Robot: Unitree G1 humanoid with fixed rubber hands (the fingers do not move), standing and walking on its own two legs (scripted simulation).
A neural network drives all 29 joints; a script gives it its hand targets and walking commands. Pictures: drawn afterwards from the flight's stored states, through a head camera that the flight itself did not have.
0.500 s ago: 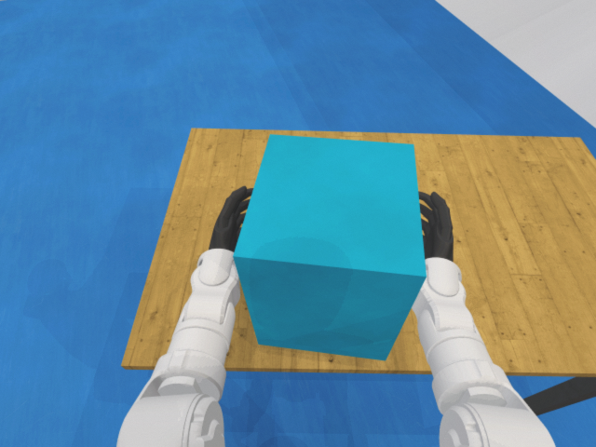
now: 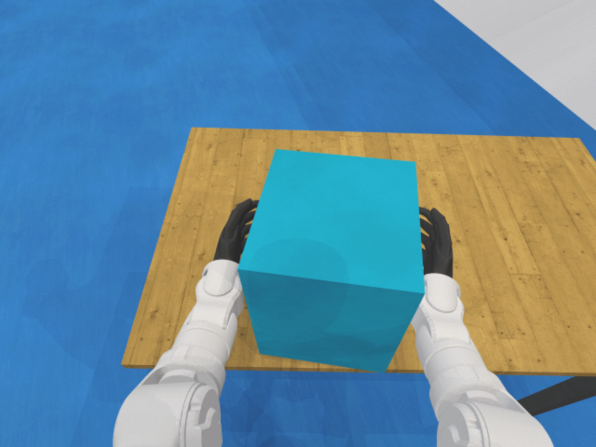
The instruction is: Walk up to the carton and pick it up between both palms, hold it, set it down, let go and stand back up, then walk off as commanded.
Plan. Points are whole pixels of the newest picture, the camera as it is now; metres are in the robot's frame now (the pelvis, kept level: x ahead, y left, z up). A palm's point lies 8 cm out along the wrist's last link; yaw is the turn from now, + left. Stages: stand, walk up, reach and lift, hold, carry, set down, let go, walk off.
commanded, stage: set down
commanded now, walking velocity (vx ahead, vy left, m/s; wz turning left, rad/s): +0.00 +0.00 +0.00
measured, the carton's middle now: (331, 264) +0.37 -0.01 -0.01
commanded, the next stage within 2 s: none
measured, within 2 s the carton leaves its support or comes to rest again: rests again in 0.66 s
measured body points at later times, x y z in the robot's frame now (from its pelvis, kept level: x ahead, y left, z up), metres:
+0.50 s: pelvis +0.00 +0.00 +0.00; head +0.05 +0.02 +0.45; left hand +0.38 +0.14 +0.01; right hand +0.37 -0.15 +0.01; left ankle -0.03 +0.12 -0.75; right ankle -0.01 -0.13 -0.75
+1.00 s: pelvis -0.03 +0.03 -0.01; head +0.01 +0.03 +0.44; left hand +0.37 +0.17 +0.02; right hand +0.37 -0.14 +0.03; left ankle -0.03 +0.12 -0.74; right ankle -0.01 -0.13 -0.74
